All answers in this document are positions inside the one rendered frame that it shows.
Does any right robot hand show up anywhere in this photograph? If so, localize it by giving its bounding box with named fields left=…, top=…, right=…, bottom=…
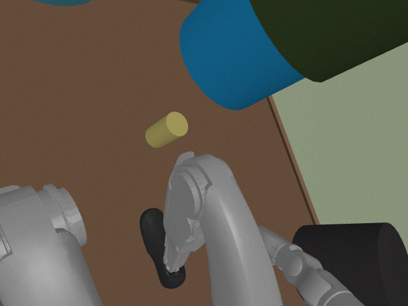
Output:
left=258, top=225, right=290, bottom=265

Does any potted plant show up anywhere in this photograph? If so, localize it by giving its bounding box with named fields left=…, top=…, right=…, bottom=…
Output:
left=179, top=0, right=408, bottom=110

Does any right robot arm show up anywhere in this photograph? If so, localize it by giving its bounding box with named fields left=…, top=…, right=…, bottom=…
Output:
left=275, top=244, right=364, bottom=306

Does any right robot foot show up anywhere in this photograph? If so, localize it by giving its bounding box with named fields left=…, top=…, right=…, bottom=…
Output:
left=140, top=208, right=186, bottom=289

